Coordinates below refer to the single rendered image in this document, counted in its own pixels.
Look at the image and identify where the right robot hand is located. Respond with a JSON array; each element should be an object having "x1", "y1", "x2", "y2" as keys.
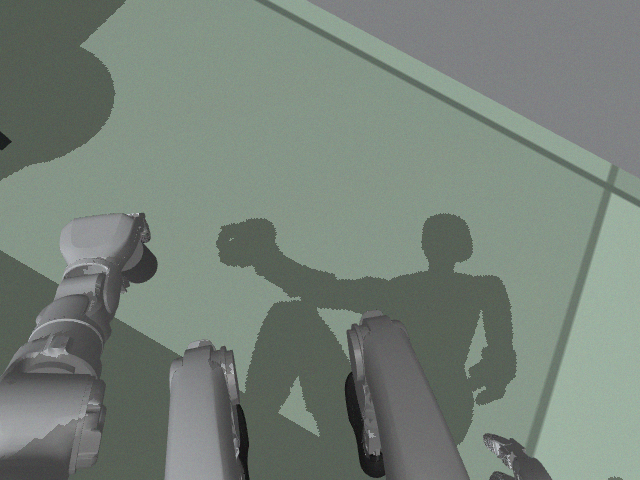
[{"x1": 483, "y1": 433, "x2": 552, "y2": 480}]

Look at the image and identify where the left robot hand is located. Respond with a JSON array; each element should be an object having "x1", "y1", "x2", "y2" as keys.
[{"x1": 59, "y1": 213, "x2": 151, "y2": 294}]

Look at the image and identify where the left robot arm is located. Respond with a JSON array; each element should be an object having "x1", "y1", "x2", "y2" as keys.
[{"x1": 0, "y1": 258, "x2": 123, "y2": 480}]

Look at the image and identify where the right robot foot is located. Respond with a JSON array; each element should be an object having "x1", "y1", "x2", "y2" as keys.
[{"x1": 345, "y1": 372, "x2": 385, "y2": 478}]

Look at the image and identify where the can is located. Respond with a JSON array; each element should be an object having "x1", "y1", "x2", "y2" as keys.
[{"x1": 121, "y1": 239, "x2": 158, "y2": 283}]

